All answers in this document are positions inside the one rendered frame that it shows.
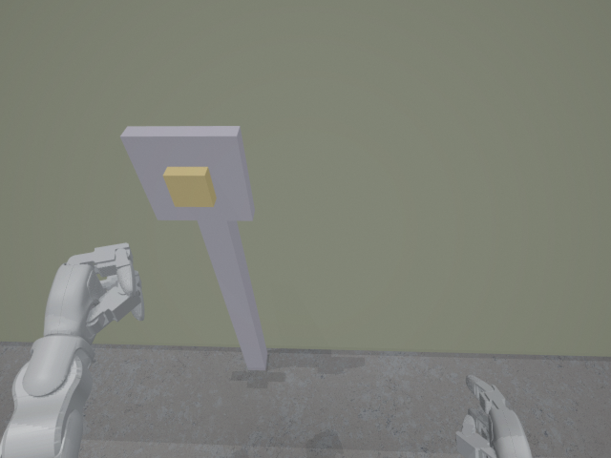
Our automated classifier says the robot left forearm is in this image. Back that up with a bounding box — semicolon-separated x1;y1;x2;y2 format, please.
0;334;95;458

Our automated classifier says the panel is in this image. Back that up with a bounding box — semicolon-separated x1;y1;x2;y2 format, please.
120;126;267;370

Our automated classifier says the button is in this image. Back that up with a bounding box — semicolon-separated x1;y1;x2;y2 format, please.
163;167;217;207

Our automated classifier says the robot left hand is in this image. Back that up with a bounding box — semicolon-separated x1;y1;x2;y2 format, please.
44;242;144;345

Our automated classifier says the robot right hand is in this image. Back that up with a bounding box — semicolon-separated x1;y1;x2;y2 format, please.
456;375;532;458

